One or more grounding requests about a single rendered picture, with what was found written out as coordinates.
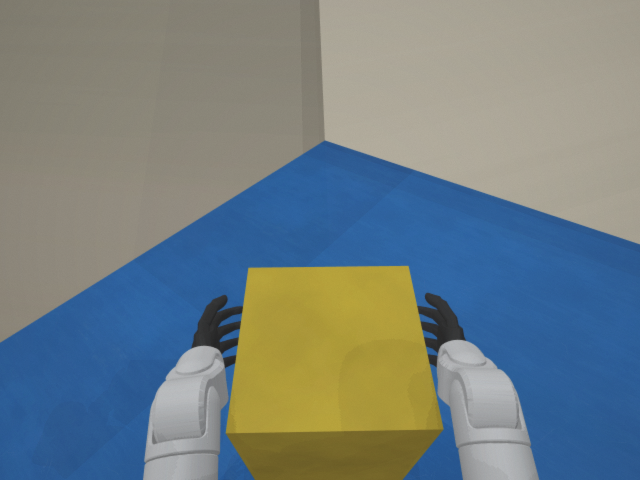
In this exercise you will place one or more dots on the robot left hand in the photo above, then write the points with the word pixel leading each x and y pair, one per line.
pixel 209 334

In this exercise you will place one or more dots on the left robot forearm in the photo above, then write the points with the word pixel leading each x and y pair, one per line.
pixel 183 439

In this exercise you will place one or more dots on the right robot forearm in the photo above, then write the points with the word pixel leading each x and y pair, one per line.
pixel 488 422

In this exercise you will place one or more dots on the robot right hand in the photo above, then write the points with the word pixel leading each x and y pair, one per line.
pixel 447 329

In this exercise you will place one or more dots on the carton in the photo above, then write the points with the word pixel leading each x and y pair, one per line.
pixel 332 379

